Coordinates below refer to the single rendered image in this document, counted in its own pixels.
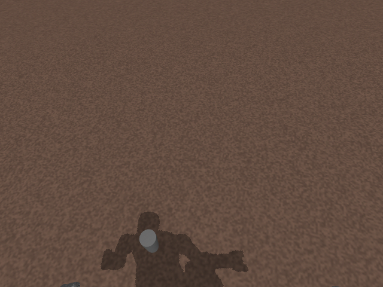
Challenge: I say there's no cup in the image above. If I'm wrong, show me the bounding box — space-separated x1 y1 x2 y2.
139 229 159 253

